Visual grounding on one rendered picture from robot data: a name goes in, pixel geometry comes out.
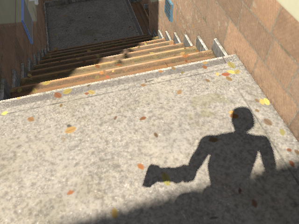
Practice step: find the stairs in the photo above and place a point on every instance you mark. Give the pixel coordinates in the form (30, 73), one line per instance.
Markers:
(78, 65)
(143, 16)

